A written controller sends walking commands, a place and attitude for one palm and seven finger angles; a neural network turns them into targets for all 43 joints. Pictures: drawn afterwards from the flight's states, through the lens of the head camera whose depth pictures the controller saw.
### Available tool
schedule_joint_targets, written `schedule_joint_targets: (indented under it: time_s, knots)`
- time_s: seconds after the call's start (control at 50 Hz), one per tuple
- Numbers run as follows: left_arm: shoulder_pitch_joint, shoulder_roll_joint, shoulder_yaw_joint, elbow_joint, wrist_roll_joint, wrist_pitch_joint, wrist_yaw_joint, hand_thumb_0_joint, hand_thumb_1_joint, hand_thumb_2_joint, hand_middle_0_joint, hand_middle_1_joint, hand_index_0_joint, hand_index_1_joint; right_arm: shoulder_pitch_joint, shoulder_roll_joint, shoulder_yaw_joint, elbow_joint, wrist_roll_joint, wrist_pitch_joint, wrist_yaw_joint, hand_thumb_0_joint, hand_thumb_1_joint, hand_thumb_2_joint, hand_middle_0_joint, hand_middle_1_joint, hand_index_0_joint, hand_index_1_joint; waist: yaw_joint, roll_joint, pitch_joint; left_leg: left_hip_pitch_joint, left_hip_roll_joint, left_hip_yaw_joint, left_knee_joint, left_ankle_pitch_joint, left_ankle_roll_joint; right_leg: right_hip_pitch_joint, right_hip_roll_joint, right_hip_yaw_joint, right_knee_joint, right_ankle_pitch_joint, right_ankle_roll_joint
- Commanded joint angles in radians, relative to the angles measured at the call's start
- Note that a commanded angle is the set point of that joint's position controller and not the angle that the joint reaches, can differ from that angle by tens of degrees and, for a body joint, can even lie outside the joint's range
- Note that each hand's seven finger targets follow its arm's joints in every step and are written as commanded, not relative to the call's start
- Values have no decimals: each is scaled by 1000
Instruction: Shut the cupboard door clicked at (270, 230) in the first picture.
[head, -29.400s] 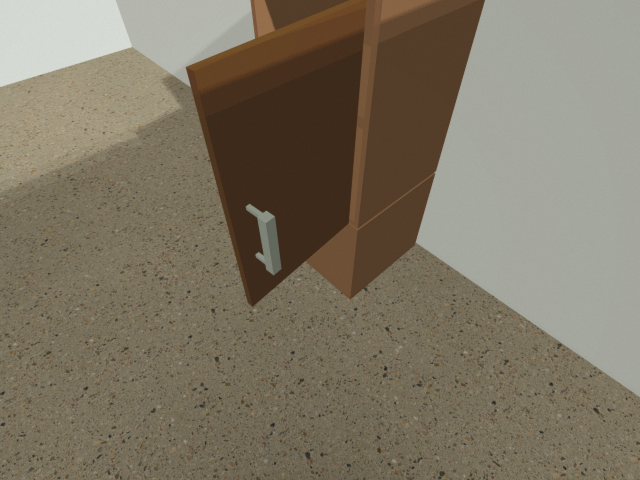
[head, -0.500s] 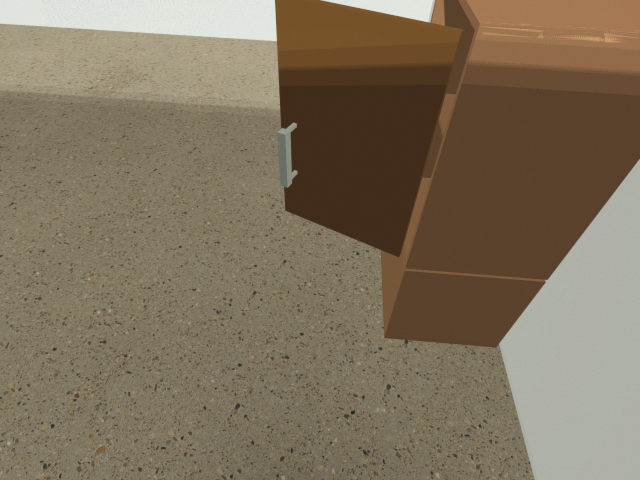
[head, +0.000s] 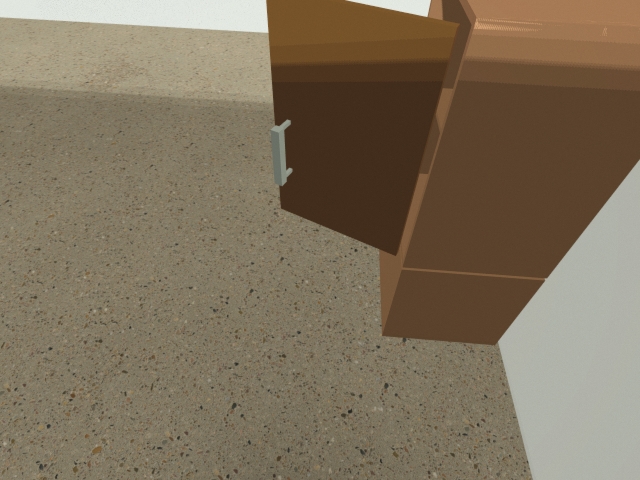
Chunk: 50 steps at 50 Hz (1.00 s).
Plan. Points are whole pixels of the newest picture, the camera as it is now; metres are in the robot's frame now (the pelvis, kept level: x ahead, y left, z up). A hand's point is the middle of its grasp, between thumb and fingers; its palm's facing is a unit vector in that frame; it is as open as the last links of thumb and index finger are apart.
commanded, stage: look to check the result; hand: left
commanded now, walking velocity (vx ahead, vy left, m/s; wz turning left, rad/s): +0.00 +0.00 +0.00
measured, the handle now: (283, 153) +0.87 +0.14 -0.11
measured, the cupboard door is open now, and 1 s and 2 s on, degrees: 66 66 66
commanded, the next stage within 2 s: walk to a spot facing it in 0.02 s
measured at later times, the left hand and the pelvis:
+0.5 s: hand out of the picture +0.00 +0.19 -0.21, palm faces +0.19 -0.96 -0.20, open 7.3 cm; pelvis +0.01 +0.01 -0.03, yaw +9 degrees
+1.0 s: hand out of the picture -0.02 +0.17 -0.15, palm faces +0.43 -0.84 -0.33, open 7.3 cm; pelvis +0.00 -0.06 +0.00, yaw +27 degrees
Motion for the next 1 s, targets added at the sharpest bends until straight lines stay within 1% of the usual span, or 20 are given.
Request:
schedule_joint_targets:
  time_s: [0.0,0.22,0.28,0.34,0.38,0.4,0.42,0.44,0.46,0.48,0.54,0.62,0.72,0.8,0.82,0.84,0.86,0.88,0.92,0.98]
  knots:
    - [81,109,17,-13,-2,-10,9,0,900,900,-200,-300,-200,-300,39,-118,-19,-27,4,-18,-7,0,-900,-900,200,300,200,300,-1,16,46,108,93,-116,-55,56,7,-168,-84,78,-123,109,-40]
    - [82,117,38,-46,-3,8,16,0,900,900,-200,-300,-200,-300,27,-95,-20,-53,0,3,-2,0,-900,-900,200,300,200,300,7,-6,50,5,70,-109,59,110,1,-131,-128,39,-40,171,-47]
    - [62,153,63,-86,3,14,16,0,900,900,-200,-300,-200,-300,9,-92,-30,-90,-1,13,6,0,-900,-900,200,300,200,300,11,-89,45,-88,29,-68,209,68,-11,-114,-210,58,-26,242,-97]
    - [22,165,76,-131,14,13,17,0,900,900,-200,-300,-200,-300,-37,-81,-44,-138,-6,25,14,0,-900,-900,200,300,200,300,14,-156,88,-205,16,-46,416,-263,-26,-102,-319,68,-8,470,-165]
    - [-13,180,85,-158,20,14,20,0,900,900,-200,-300,-200,-300,-25,-93,-50,-164,-3,24,22,0,-900,-900,200,300,200,300,-2,-129,80,-191,35,-46,341,-261,-23,-84,-325,8,86,560,-148]
    - [-21,188,88,-172,15,14,17,0,900,900,-200,-300,-200,-300,16,-108,-52,-161,-5,19,23,0,-900,-900,200,300,200,300,-26,-72,52,-105,38,-59,240,-91,-12,-110,-291,-45,212,567,-106]
    - [-10,175,91,-193,4,16,14,0,900,900,-200,-300,-200,-300,93,-154,-60,-152,-12,10,21,0,-900,-900,200,300,200,300,-50,117,-4,16,116,-225,102,308,49,-210,-194,-107,407,393,-24]
    - [9,124,80,-224,-13,20,12,0,900,900,-200,-300,-200,-300,144,-226,-71,-147,-17,3,12,0,-900,-900,200,300,200,300,-52,361,-43,135,296,-535,7,664,184,-391,-35,-104,640,-213,42]
    - [-42,133,72,-239,-4,29,17,0,900,900,-200,-300,-200,-300,167,-246,-75,-129,-11,9,4,0,-900,-900,200,300,200,300,-71,299,-89,98,329,-575,-80,428,209,-383,-20,32,748,-369,19]
    - [-98,136,77,-251,-2,39,16,0,900,900,-200,-300,-200,-300,133,-238,-77,-143,-11,8,1,0,-900,-900,200,300,200,300,-61,268,-51,36,311,-595,-124,177,194,-425,-54,81,781,-309,9]
    - [-115,131,87,-264,8,31,-3,0,900,900,-200,-300,-200,-300,24,-219,-73,-200,-18,0,-3,0,-900,-900,200,300,200,300,-20,93,-41,-48,236,-517,-155,-158,145,-454,-55,106,765,-118,28]
    - [-99,123,85,-282,8,30,-10,0,900,900,-200,-300,-200,-300,-6,-232,-81,-229,-18,-1,0,0,-900,-900,200,300,200,300,-13,93,-118,8,187,-469,-142,-131,138,-430,-27,93,619,-94,42]
    - [-114,133,82,-319,8,38,-8,0,900,900,-200,-300,-200,-300,-21,-259,-97,-253,-22,19,12,0,-900,-900,200,300,200,300,-20,176,-103,-38,152,-508,-158,-200,122,-355,19,70,447,-127,42]
    - [38,173,93,-295,2,36,-4,0,900,900,-200,-300,-200,-300,-107,-251,-110,-302,-16,35,19,0,-900,-900,200,300,200,300,51,182,-109,-215,55,-463,-106,-262,50,-59,53,30,74,-36,20]
    - [71,225,106,-298,13,28,1,0,900,900,-200,-300,-200,-300,-109,-201,-108,-313,-7,42,25,0,-900,-900,200,300,200,300,66,17,-96,-348,-45,-370,70,-352,-13,30,-78,161,-116,-112,-28]
    - [19,328,121,-329,33,21,8,0,900,900,-200,-300,-200,-300,-91,-125,-103,-327,1,38,28,0,-900,-900,200,300,200,300,63,-303,-66,-476,-178,-173,471,-391,-87,-40,-405,549,-283,-299,-150]
    - [-133,290,97,-363,18,23,16,0,900,900,-200,-300,-200,-300,-116,-195,-113,-321,-13,36,35,0,-900,-900,200,300,200,300,14,-207,34,-422,-85,-222,693,-404,-58,-277,-455,480,-270,-240,-161]
    - [-235,265,88,-399,13,23,17,0,900,900,-200,-300,-200,-300,-64,-177,-109,-326,-15,42,44,0,-900,-900,200,300,200,300,-44,-108,37,-376,-77,-216,761,-356,-57,-327,-413,365,-233,-111,-168]
    - [-225,200,79,-386,9,0,12,0,900,900,-200,-300,-200,-300,-48,-161,-101,-296,-14,44,50,0,-900,-900,200,300,200,300,-57,-160,21,-390,-36,-166,830,-272,-74,-213,-285,192,-97,258,-141]
    - [-124,205,82,-360,8,-8,12,0,900,900,-200,-300,-200,-300,-88,-146,-85,-321,-3,41,56,0,-900,-900,200,300,200,300,-15,-171,-36,-384,-31,-95,708,-263,-88,-33,-265,59,1,607,-122]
